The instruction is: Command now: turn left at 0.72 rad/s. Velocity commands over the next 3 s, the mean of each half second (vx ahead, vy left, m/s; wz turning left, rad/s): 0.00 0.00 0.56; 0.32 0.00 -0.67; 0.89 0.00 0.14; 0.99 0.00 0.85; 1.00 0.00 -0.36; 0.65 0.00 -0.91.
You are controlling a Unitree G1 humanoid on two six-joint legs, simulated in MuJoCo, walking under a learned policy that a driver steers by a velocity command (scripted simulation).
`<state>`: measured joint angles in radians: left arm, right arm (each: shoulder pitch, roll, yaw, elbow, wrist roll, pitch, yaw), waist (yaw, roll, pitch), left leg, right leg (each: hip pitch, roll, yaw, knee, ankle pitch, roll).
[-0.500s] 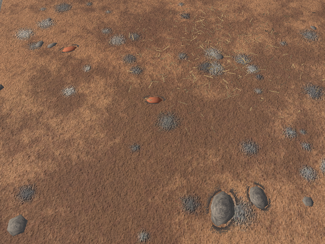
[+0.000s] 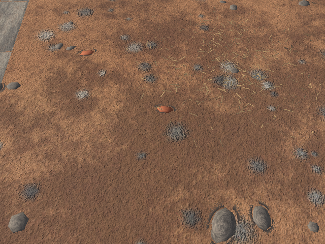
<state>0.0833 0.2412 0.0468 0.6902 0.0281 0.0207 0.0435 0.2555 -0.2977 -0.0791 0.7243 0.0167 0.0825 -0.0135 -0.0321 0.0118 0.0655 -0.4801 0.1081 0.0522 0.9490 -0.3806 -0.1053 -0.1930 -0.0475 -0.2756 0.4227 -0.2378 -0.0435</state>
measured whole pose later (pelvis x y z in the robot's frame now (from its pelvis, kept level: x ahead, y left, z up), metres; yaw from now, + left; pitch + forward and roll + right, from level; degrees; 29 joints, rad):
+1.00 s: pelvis +0.19 +0.02 +0.01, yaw -7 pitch +3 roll +4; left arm 0.51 0.25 0.04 0.73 -0.03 -0.04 0.02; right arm 0.04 -0.32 -0.09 0.66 0.01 -0.12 0.03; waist 0.07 0.02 0.00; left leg -0.62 0.01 -0.10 0.73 -0.09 -0.05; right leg -0.02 0.03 0.20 0.32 -0.33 -0.08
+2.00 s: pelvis +1.02 +0.04 -0.04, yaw +27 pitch +0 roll -3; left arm 0.45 0.34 0.07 0.84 0.00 -0.08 0.01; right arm 0.01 -0.32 -0.03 0.54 0.03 -0.03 0.07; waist 0.09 0.00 0.07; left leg -0.69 0.03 0.09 0.75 -0.06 0.14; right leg 0.30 -0.04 -0.26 0.31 -0.49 0.07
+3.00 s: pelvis +1.80 +0.34 -0.03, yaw -17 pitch +1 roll +2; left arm 0.25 0.33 0.08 0.66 -0.03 0.03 0.02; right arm 0.03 -0.26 -0.04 0.58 -0.03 -0.06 -0.03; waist 0.06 -0.01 0.09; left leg -0.50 -0.06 -0.06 0.52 -0.06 -0.01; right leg -0.45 0.12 0.16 1.40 -0.55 0.06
